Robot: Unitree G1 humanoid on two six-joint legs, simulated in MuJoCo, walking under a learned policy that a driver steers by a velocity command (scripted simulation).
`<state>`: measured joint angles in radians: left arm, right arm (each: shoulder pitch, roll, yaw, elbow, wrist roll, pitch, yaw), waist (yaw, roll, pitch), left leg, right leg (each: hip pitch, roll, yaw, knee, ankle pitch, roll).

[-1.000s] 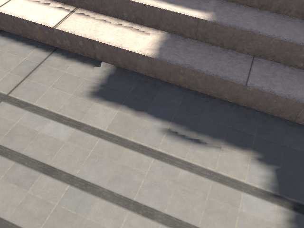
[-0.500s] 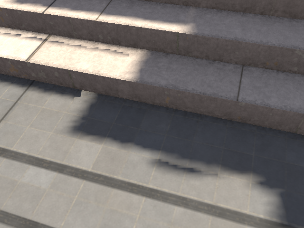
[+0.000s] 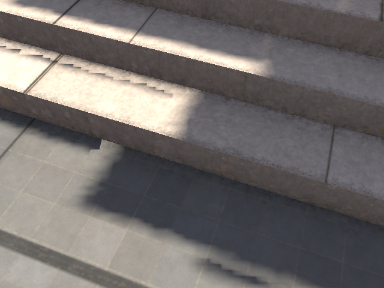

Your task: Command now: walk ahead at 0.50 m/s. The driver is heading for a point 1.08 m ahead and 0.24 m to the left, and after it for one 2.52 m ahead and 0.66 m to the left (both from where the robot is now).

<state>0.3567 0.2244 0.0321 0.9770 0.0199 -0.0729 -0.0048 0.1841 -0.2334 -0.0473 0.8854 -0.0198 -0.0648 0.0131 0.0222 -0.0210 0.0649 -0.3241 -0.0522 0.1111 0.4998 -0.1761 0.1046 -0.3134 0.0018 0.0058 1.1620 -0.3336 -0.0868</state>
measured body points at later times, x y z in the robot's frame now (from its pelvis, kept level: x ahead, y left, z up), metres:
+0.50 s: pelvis +0.28 -0.04 -0.01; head +0.31 -0.04 +0.44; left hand +0.44 +0.20 -0.12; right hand +0.21 -0.27 -0.16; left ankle +0.09 +0.06 -0.67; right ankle +0.37 -0.10 -0.73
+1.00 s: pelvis +0.55 +0.00 -0.01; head +0.58 +0.02 +0.44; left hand +0.45 +0.23 -0.16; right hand +0.76 -0.20 -0.13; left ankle +0.64 +0.07 -0.73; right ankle +0.38 -0.11 -0.72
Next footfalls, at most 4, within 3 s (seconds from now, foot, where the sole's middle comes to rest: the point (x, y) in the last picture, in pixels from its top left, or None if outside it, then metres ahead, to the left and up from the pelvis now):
0.44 right None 0.41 -0.11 -0.77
0.98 left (176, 229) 0.68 0.08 -0.77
1.58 right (188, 118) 1.09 0.05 -0.61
2.32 left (80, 120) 1.05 0.48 -0.60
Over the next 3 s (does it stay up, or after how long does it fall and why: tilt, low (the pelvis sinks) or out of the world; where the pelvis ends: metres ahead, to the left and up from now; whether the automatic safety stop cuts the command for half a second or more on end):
stays up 1.25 0.53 0.14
